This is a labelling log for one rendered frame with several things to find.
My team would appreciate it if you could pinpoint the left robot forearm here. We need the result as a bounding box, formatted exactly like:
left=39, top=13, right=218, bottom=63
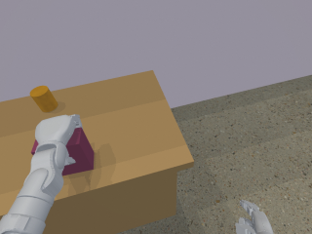
left=0, top=140, right=67, bottom=234

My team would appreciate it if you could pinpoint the sponge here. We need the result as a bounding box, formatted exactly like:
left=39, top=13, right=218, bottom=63
left=31, top=127, right=95, bottom=176

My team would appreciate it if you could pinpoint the table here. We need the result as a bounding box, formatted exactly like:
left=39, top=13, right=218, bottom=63
left=0, top=70, right=194, bottom=234

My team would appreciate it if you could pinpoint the right robot hand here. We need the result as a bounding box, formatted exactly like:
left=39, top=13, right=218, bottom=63
left=235, top=199, right=274, bottom=234

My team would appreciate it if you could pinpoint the left robot hand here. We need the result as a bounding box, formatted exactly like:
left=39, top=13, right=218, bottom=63
left=35, top=114, right=83, bottom=166

